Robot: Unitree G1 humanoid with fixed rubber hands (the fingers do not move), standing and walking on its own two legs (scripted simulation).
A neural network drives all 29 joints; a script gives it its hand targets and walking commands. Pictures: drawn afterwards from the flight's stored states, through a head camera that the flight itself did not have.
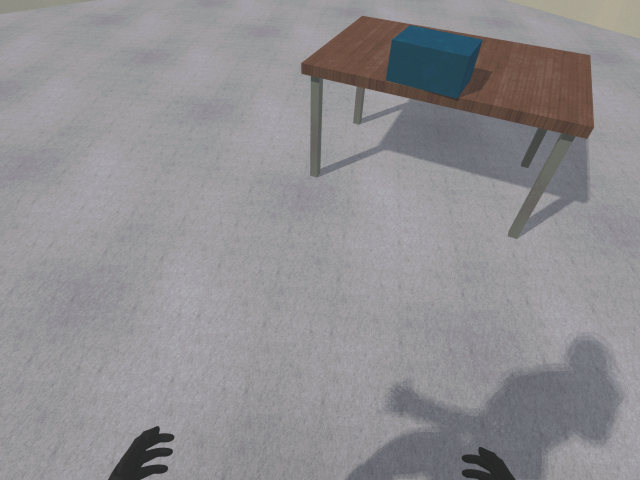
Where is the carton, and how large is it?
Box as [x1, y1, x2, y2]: [386, 25, 482, 97]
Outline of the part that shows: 392,39 386,80 453,97 458,96 469,80 482,40 411,25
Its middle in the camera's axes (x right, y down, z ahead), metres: +0.43 -0.69 +1.46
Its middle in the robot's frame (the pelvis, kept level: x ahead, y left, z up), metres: +1.58 -0.38 -0.10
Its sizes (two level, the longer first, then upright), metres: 0.283 0.191 0.148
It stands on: a table, 0.58 m high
